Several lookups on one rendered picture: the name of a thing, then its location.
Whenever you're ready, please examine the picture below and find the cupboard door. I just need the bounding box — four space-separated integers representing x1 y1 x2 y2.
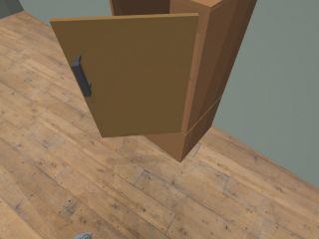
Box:
49 13 199 138

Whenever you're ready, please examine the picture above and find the handle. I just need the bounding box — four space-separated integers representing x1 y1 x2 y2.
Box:
71 55 92 98

